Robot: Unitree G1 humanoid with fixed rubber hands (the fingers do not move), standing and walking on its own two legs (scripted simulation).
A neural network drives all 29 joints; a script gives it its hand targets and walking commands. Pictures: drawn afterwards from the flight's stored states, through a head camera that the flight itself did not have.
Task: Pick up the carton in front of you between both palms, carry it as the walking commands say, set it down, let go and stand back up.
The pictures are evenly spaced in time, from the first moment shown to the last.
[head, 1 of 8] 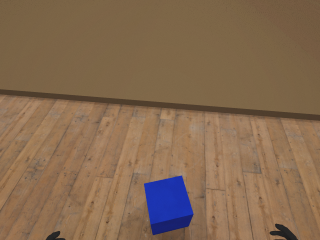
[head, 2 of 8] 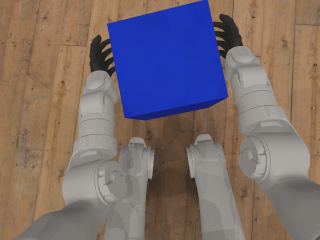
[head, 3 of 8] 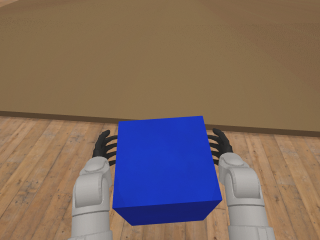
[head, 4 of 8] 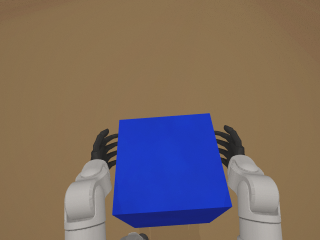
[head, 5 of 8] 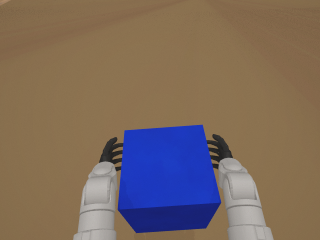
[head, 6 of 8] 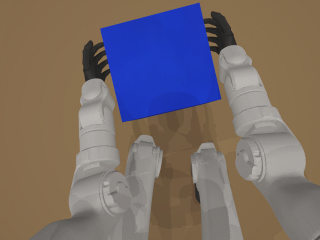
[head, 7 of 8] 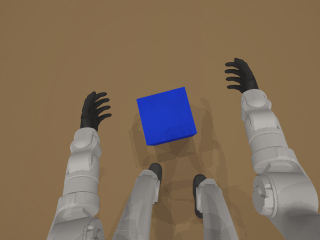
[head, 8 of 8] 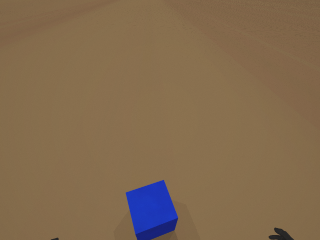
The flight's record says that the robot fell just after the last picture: no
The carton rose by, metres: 0.80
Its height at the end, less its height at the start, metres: +0.07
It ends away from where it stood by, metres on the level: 3.20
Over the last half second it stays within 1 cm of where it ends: yes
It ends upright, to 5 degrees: yes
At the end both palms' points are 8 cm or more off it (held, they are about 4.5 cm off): yes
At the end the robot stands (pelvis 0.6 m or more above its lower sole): yes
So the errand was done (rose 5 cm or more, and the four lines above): yes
